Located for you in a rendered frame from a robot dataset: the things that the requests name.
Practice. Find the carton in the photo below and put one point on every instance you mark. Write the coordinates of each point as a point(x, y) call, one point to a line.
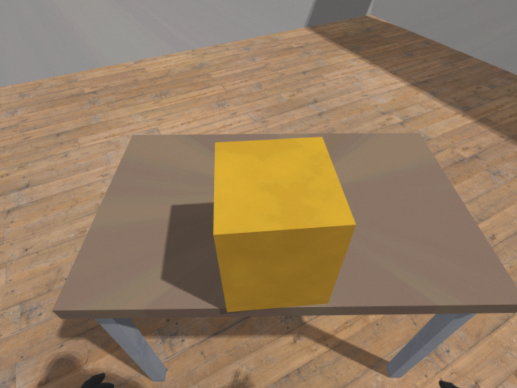
point(281, 225)

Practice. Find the table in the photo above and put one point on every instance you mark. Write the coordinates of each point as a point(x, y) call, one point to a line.
point(416, 249)

